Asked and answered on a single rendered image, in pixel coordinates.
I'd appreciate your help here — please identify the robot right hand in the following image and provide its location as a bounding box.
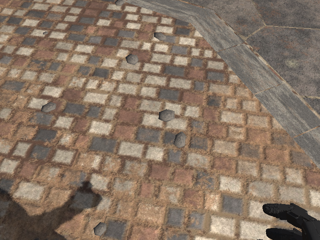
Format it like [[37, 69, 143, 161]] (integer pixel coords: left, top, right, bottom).
[[257, 203, 320, 240]]

